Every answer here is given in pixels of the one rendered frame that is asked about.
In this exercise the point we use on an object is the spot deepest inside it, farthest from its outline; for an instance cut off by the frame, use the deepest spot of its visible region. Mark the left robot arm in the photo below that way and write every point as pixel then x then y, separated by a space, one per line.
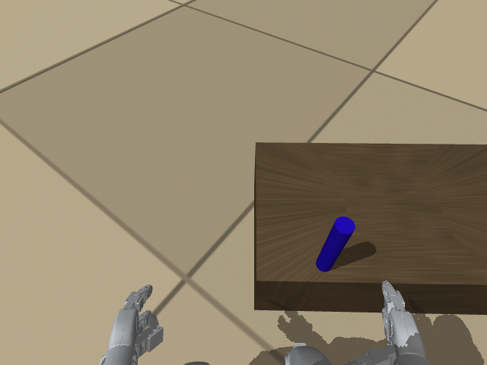
pixel 120 355

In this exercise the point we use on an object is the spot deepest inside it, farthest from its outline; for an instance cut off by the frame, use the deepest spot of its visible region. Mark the can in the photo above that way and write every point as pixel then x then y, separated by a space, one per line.
pixel 339 235

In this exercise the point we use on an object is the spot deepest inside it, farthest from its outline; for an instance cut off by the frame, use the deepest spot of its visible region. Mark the right robot hand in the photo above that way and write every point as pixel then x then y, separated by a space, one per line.
pixel 400 329

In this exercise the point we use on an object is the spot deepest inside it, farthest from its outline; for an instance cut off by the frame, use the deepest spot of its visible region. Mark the left robot hand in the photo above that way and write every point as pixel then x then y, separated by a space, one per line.
pixel 128 326

